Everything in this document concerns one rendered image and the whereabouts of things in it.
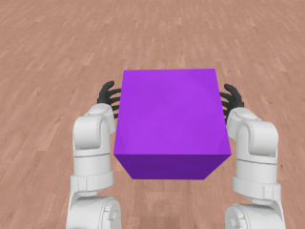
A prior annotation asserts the right robot upper arm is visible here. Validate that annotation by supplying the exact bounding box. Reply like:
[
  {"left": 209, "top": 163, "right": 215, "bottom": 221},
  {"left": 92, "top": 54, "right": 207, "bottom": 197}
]
[{"left": 225, "top": 203, "right": 285, "bottom": 229}]

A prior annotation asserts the left robot hand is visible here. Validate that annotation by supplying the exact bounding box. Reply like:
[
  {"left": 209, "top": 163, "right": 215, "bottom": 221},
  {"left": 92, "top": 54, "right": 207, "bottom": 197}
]
[{"left": 97, "top": 80, "right": 121, "bottom": 119}]

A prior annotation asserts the right robot forearm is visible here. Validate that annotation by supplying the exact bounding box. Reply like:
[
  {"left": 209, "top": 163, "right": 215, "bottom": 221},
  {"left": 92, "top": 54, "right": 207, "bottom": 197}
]
[{"left": 226, "top": 107, "right": 286, "bottom": 229}]

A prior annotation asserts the left robot forearm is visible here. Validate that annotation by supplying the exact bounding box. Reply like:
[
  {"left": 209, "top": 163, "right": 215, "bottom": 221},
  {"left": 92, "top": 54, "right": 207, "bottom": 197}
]
[{"left": 66, "top": 103, "right": 116, "bottom": 229}]

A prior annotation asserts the right robot hand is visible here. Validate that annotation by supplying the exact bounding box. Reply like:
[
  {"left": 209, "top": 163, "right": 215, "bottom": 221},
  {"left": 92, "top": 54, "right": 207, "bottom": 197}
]
[{"left": 219, "top": 83, "right": 244, "bottom": 125}]

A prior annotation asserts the left robot upper arm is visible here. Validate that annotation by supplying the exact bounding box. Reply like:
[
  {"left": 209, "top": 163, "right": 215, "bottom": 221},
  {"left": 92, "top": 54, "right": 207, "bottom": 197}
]
[{"left": 67, "top": 197, "right": 122, "bottom": 229}]

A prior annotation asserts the carton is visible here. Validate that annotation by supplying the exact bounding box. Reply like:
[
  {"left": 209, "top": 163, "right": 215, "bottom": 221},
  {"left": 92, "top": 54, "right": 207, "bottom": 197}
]
[{"left": 113, "top": 69, "right": 232, "bottom": 180}]

